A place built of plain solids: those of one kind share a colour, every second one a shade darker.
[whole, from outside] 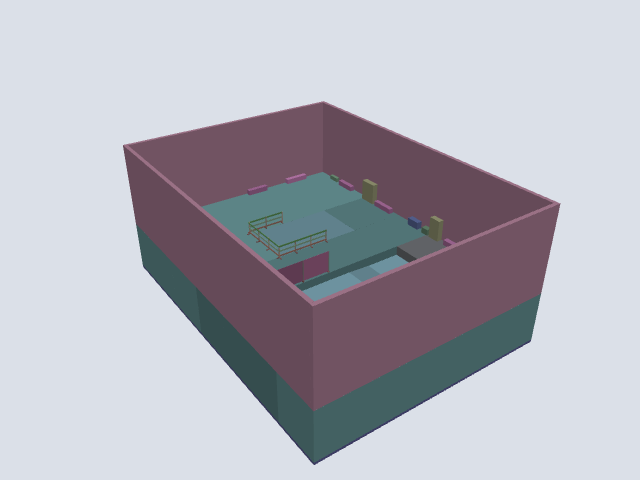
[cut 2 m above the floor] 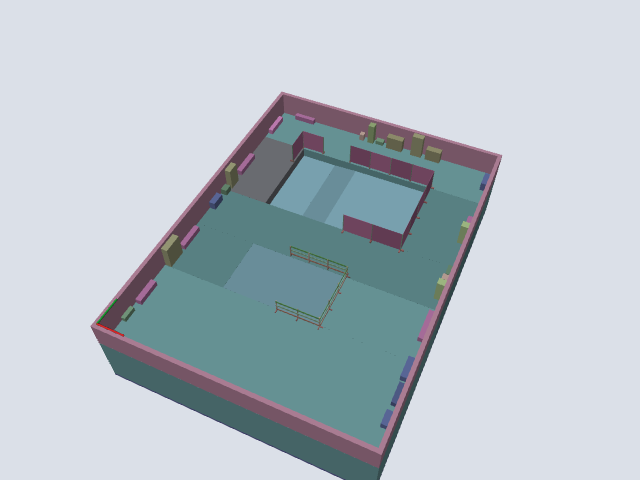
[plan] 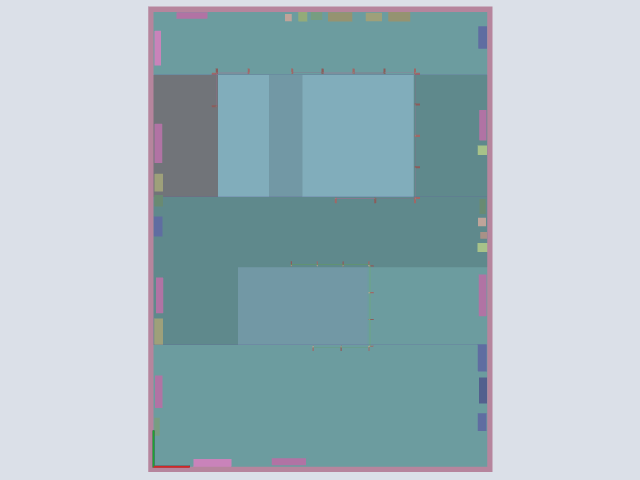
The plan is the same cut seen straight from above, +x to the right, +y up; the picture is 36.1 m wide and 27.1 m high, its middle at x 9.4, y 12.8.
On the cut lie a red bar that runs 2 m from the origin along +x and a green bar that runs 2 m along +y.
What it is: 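A town's swimming bath, shut for a repair, its basins drained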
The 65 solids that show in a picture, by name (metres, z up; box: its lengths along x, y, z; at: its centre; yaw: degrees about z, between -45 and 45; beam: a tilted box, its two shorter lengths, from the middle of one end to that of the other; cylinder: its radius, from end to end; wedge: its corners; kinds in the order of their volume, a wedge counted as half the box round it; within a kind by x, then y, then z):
{
 "surround_1": {"box": [5.07, 4.38, 4.1], "at": [2.24, 9.07, -2.05]},
 "surround_2": {"box": [19.44, 7.18, 4.1], "at": [9.42, 3.29, -2.05]},
 "surround_3": {"box": [19.44, 3.98, 4.1], "at": [9.42, 13.25, -2.05]},
 "surround_4": {"box": [19.44, 3.86, 4.1], "at": [9.42, 24.05, -2.05]},
 "surround_5": {"box": [7.06, 4.38, 4.1], "at": [15.61, 9.07, -2.05]},
 "surround_6": {"box": [4.45, 6.88, 4.1], "at": [16.92, 18.68, -2.05]},
 "floor_1": {"box": [2.88, 6.88, 3.33], "at": [5.08, 18.68, -2.44]},
 "floor_2": {"wedge": [[6.52, 15.24, -4.1], [6.52, 15.24, -0.77], [6.52, 22.12, -4.1], [6.52, 22.12, -0.77], [8.41, 15.24, -4.1], [8.41, 15.24, -0.67], [8.41, 22.12, -4.1], [8.41, 22.12, -0.67]]},
 "floor_3": {"wedge": [[8.41, 15.24, -4.1], [8.41, 15.24, -0.67], [8.41, 22.12, -4.1], [8.41, 22.12, -0.67], [14.69, 15.24, -4.1], [14.69, 15.24, -0.66], [14.69, 22.12, -4.1], [14.69, 22.12, -0.66]]},
 "floor_4": {"box": [7.31, 4.38, 4.1], "at": [8.43, 9.07, -2.05]},
 "wall_1": {"box": [0.3, 25.68, 7.05], "at": [-0.15, 12.84, 3.52]},
 "wall_2": {"box": [19.44, 0.3, 7.05], "at": [9.42, -0.15, 3.52]},
 "wall_3": {"box": [19.44, 0.3, 7.05], "at": [9.42, 25.83, 3.52]},
 "wall_4": {"box": [0.3, 25.68, 7.05], "at": [18.99, 12.84, 3.52]},
 "footing_1": {"box": [19.44, 26.28, 0.2], "at": [9.42, 12.84, -4.2]},
 "bench_1": {"box": [0.37, 1.97, 0.45], "at": [0.24, 23.63, 0.22]},
 "bench_2": {"box": [0.44, 2.21, 0.44], "at": [0.28, 18.26, 0.22]},
 "bench_3": {"box": [0.43, 1.84, 0.44], "at": [0.3, 4.23, 0.22]},
 "bench_4": {"box": [0.41, 2.02, 0.44], "at": [0.34, 9.67, 0.22]},
 "bench_5": {"box": [1.76, 0.37, 0.43], "at": [2.17, 25.47, 0.21]},
 "bench_6": {"box": [2.15, 0.43, 0.43], "at": [3.33, 0.22, 0.21]},
 "bench_7": {"box": [1.93, 0.41, 0.45], "at": [7.64, 0.28, 0.23]},
 "bench_8": {"box": [0.44, 2.36, 0.43], "at": [18.59, 9.67, 0.21]},
 "bench_9": {"box": [0.42, 1.73, 0.43], "at": [18.59, 19.28, 0.21]},
 "cupboard_1": {"box": [0.5, 1.48, 1.81], "at": [0.29, 7.63, 0.91]},
 "cupboard_2": {"box": [0.48, 1.01, 1.8], "at": [0.3, 16.04, 0.9]},
 "cupboard_3": {"box": [0.92, 0.48, 1.99], "at": [12.45, 25.39, 1.0]},
 "blocks_1": {"box": [0.49, 1.13, 0.63], "at": [0.26, 13.57, 0.31]},
 "blocks_2": {"box": [0.5, 1.01, 0.48], "at": [18.56, 2.52, 0.24]},
 "blocks_3": {"box": [0.52, 1.55, 0.53], "at": [18.56, 6.14, 0.26]},
 "blocks_4": {"box": [0.5, 1.27, 0.72], "at": [18.58, 24.24, 0.36]},
 "blocks_5": {"box": [0.45, 1.48, 0.44], "at": [18.6, 4.3, 0.22]},
 "reel_1": {"box": [1.37, 0.53, 1.15], "at": [10.54, 25.4, 0.58]},
 "reel_2": {"box": [1.24, 0.53, 1.05], "at": [13.88, 25.41, 0.53]},
 "chair_1": {"box": [0.51, 0.54, 1.76], "at": [8.43, 25.4, 0.88]},
 "chair_2": {"box": [0.52, 0.54, 1.83], "at": [18.56, 17.87, 0.92]},
 "chair_3": {"box": [0.55, 0.51, 1.74], "at": [18.57, 12.38, 0.87]},
 "guard_panel_1": {"box": [0.02, 1.88, 1.73], "at": [3.54, 21.27, 0.94]},
 "guard_panel_2": {"box": [1.84, 0.02, 1.73], "at": [4.48, 22.23, 0.94]},
 "guard_panel_3": {"box": [1.72, 0.02, 1.73], "at": [8.67, 22.23, 0.94]},
 "guard_panel_4": {"box": [1.72, 0.02, 1.73], "at": [10.42, 22.23, 0.94]},
 "guard_panel_5": {"box": [2.24, 0.02, 1.73], "at": [11.39, 15.13, 0.94]},
 "guard_panel_6": {"box": [1.72, 0.02, 1.73], "at": [12.17, 22.23, 0.94]},
 "guard_panel_7": {"box": [2.24, 0.02, 1.73], "at": [13.66, 15.13, 0.94]},
 "guard_panel_8": {"box": [1.72, 0.02, 1.73], "at": [13.92, 22.23, 0.94]},
 "guard_panel_9": {"box": [0.02, 1.74, 1.73], "at": [14.8, 16.02, 0.94]},
 "guard_panel_10": {"box": [0.02, 1.74, 1.73], "at": [14.8, 17.79, 0.94]},
 "guard_panel_11": {"box": [0.02, 1.74, 1.73], "at": [14.8, 19.57, 0.94]},
 "guard_panel_12": {"box": [0.02, 1.74, 1.73], "at": [14.8, 21.34, 0.94]},
 "crates_1": {"box": [0.32, 1.02, 0.37], "at": [0.19, 2.25, 0.19]},
 "crates_2": {"box": [0.5, 0.66, 0.5], "at": [0.29, 15.01, 0.25]},
 "crates_3": {"box": [0.65, 0.45, 0.35], "at": [9.2, 25.45, 0.17]},
 "crates_4": {"box": [0.35, 0.84, 0.32], "at": [18.58, 14.69, 0.16]},
 "drum_1": {"box": [0.38, 0.41, 0.59], "at": [7.62, 25.35, 0.29]},
 "drum_2": {"box": [0.46, 0.49, 0.53], "at": [18.54, 13.82, 0.26]},
 "drum_3": {"box": [0.38, 0.39, 0.78], "at": [18.64, 13.06, 0.39]},
 "guard_plank_low_1": {"box": [4.45, 0.025, 0.14], "at": [9.98, 11.4, 0.22]},
 "guard_plank_low_2": {"box": [3.22, 0.025, 0.14], "at": [10.59, 6.74, 0.22]},
 "guard_plank_low_3": {"box": [0.025, 4.61, 0.14], "at": [12.23, 9.07, 0.22]},
 "guard_plank_mid_1": {"box": [4.45, 0.025, 0.14], "at": [9.98, 11.4, 0.62]},
 "guard_plank_mid_2": {"box": [3.22, 0.025, 0.14], "at": [10.59, 6.74, 0.62]},
 "guard_plank_mid_3": {"box": [0.025, 4.61, 0.14], "at": [12.23, 9.07, 0.62]},
 "guard_plank_top_1": {"box": [4.45, 0.025, 0.14], "at": [9.98, 11.4, 1.03]},
 "guard_plank_top_2": {"box": [3.22, 0.025, 0.14], "at": [10.59, 6.74, 1.03]},
 "guard_plank_top_3": {"box": [0.025, 4.61, 0.14], "at": [12.23, 9.07, 1.03]}
}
